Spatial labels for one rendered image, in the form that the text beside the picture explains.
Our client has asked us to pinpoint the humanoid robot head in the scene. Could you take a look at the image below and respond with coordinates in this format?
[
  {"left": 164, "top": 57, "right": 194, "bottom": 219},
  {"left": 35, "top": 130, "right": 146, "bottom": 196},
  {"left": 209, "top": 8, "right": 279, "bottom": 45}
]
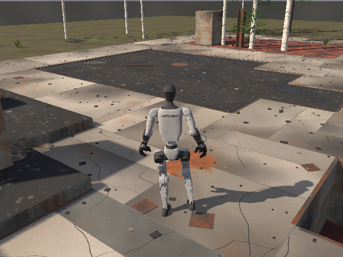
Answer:
[{"left": 161, "top": 84, "right": 179, "bottom": 109}]

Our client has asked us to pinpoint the robot left hand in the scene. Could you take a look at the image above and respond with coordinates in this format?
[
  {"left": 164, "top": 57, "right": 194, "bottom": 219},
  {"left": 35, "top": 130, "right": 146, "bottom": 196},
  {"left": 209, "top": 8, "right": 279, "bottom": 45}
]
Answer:
[{"left": 139, "top": 146, "right": 151, "bottom": 156}]

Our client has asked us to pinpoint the robot left upper arm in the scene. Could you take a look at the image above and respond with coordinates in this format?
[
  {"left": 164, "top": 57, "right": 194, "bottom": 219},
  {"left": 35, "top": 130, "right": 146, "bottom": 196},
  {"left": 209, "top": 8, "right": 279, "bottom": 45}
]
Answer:
[{"left": 145, "top": 108, "right": 159, "bottom": 137}]

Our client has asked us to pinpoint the left robot forearm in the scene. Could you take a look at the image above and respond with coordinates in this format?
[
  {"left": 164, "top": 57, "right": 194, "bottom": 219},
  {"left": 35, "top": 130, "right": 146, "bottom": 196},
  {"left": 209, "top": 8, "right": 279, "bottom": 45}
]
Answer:
[{"left": 140, "top": 129, "right": 150, "bottom": 148}]

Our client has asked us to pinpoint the robot right hand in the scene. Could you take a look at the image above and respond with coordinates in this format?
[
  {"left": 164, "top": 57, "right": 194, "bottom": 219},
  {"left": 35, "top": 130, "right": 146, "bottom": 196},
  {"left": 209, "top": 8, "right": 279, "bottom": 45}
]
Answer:
[{"left": 195, "top": 145, "right": 207, "bottom": 158}]

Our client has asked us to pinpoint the right robot forearm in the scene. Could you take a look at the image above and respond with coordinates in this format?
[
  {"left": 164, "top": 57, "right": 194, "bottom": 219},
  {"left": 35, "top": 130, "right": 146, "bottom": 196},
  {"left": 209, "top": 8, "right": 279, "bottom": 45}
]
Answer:
[{"left": 193, "top": 128, "right": 205, "bottom": 148}]

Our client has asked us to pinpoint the robot right upper arm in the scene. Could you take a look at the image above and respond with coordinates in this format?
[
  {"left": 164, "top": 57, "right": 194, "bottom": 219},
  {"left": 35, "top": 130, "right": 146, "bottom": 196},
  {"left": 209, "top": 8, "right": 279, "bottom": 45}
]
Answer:
[{"left": 181, "top": 107, "right": 198, "bottom": 136}]

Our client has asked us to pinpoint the robot left thigh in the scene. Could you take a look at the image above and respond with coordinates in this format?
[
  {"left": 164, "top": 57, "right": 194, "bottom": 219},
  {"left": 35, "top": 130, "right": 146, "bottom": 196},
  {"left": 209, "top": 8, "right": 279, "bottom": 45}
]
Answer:
[{"left": 154, "top": 149, "right": 169, "bottom": 185}]

